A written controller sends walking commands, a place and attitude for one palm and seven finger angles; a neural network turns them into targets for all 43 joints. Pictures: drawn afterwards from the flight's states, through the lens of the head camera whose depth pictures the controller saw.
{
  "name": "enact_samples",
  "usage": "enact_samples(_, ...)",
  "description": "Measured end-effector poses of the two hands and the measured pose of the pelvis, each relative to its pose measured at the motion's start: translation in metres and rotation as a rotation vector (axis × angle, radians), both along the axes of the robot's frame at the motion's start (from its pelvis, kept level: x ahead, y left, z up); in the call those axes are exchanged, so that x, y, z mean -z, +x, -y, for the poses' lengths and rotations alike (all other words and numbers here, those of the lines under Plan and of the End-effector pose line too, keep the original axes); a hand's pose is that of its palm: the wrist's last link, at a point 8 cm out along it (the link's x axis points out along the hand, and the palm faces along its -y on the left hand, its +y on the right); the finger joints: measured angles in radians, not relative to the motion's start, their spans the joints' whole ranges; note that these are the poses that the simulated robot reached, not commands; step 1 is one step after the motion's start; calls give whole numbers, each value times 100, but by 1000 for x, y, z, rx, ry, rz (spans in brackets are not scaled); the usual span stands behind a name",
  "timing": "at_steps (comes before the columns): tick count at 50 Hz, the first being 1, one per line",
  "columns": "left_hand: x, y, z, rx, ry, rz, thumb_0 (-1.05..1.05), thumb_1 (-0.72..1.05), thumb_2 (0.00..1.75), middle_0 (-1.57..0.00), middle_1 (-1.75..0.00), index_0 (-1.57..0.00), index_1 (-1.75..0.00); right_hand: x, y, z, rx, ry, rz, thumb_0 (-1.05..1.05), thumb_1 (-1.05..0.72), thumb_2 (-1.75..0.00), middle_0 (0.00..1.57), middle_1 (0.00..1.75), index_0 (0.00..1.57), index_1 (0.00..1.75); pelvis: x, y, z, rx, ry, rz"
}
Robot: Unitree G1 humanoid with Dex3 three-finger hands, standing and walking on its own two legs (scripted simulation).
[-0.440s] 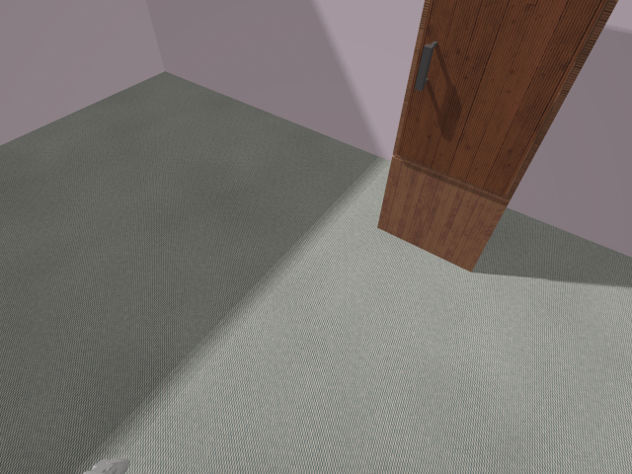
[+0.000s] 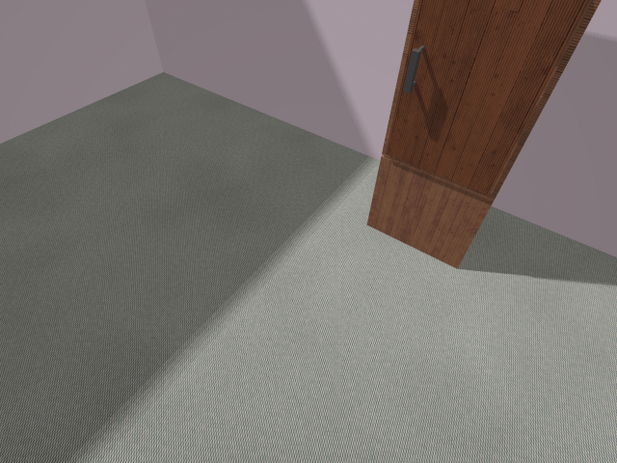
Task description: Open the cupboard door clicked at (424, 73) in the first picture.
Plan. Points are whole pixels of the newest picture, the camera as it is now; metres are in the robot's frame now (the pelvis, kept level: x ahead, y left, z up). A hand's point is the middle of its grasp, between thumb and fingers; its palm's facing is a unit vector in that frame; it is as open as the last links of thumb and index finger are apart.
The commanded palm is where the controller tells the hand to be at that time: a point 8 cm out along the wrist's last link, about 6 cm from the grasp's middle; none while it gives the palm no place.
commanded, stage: stand and wait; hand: left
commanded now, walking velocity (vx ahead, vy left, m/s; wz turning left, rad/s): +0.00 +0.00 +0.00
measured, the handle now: (414, 69) +1.18 -0.25 -0.01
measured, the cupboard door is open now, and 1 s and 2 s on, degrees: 0 0 0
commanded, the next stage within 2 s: look at it before walking up in 0.38 s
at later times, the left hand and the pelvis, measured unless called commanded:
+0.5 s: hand out of the picture +0.06 +0.24 -0.15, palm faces -0.04 -0.95 -0.32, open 7.4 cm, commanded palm none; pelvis -0.01 +0.00 +0.00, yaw +0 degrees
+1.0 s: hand out of the picture +0.06 +0.24 -0.15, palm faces -0.04 -0.95 -0.32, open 7.4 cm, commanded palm none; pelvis -0.01 -0.01 +0.00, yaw +0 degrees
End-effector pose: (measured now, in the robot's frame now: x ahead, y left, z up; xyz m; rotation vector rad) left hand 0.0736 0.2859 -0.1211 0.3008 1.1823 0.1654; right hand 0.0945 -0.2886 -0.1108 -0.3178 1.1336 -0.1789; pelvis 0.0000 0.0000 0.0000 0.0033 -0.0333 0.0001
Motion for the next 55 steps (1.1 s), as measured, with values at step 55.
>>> enact_samples(55, -3, -16, 4, -12, 11, -57, 1, 91, 90, -20, -30, -20, -30, 5, -26, 12, 20, 4, -88, 0, -90, -90, 21, 30, 20, 30, -5, -5, 9, -2, 1, -8)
